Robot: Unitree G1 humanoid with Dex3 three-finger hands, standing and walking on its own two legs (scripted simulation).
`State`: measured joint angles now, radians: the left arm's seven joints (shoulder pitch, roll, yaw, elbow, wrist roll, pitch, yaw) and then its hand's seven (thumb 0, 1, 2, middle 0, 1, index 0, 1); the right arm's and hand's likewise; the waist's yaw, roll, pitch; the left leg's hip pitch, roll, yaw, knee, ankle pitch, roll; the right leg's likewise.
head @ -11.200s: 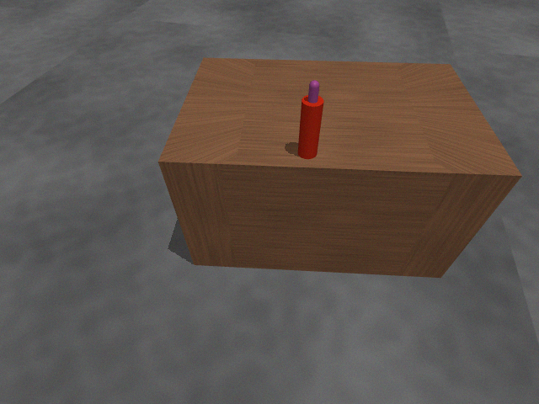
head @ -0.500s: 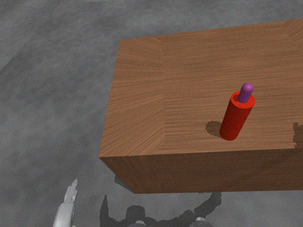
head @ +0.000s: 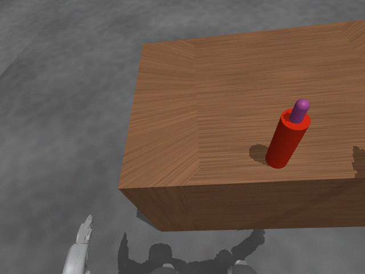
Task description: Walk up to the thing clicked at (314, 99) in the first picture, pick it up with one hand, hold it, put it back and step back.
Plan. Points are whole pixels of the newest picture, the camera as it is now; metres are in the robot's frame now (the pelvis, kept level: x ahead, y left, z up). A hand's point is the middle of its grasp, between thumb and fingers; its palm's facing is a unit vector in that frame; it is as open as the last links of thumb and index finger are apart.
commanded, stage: approach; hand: right
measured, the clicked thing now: (287, 135) +0.44 -0.20 +0.00
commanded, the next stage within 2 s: close in in 0.24 s
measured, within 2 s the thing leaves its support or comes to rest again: neither
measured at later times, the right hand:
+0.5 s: hand (310, 155) +0.42 -0.27 -0.06, palm faces +0.15 +0.99 +0.07, open 17.7 cm
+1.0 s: hand (289, 153) +0.42 -0.21 -0.05, palm faces +0.18 +0.98 +0.02, open 17.7 cm
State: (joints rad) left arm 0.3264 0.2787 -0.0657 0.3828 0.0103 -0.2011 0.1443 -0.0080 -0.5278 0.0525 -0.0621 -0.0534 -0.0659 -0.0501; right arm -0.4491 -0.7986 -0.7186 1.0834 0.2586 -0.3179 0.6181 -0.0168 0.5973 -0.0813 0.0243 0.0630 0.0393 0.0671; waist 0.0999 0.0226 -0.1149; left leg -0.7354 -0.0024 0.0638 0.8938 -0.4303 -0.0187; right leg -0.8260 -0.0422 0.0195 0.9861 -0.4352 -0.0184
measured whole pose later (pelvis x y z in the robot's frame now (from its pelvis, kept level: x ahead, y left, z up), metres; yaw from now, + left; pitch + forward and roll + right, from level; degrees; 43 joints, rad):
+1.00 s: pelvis -0.02 +0.01 -0.05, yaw +2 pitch +22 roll +4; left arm 0.45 0.26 0.07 -0.01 0.06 -0.08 -0.01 -0.01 -0.51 0.04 -0.06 -0.05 -0.07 -0.05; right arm -0.55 -0.41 -0.50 0.97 0.09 -0.53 0.16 -0.02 0.59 -0.05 0.03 0.05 0.03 0.06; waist 0.18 0.03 -0.13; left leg -1.04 -0.02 0.05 1.18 -0.51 0.00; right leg -1.11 -0.06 0.02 1.24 -0.50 -0.01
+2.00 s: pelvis -0.02 +0.01 -0.05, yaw +2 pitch +23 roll +4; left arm 0.43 0.25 0.06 -0.08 0.07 -0.02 -0.04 -0.01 -0.51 0.04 -0.05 -0.05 -0.06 -0.04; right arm -0.61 -0.42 -0.49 1.01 0.05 -0.54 0.10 -0.02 0.22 -0.64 0.95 0.83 0.97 0.83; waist 0.20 0.03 -0.12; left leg -1.06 -0.01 0.05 1.17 -0.51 -0.01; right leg -1.13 -0.06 0.02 1.23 -0.50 -0.01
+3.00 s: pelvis -0.01 +0.01 -0.01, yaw +2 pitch +17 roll +2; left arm 0.39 0.25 0.04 0.10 0.04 -0.02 0.00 -0.01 -0.53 0.06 -0.06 -0.05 -0.06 -0.05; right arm -0.60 -0.37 -0.42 0.99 0.06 -0.42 0.05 -0.01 0.26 -1.05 0.78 1.15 0.80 1.17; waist 0.15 0.01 -0.11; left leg -0.83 -0.01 0.03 0.99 -0.46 -0.01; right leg -0.88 -0.05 -0.01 1.04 -0.46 -0.01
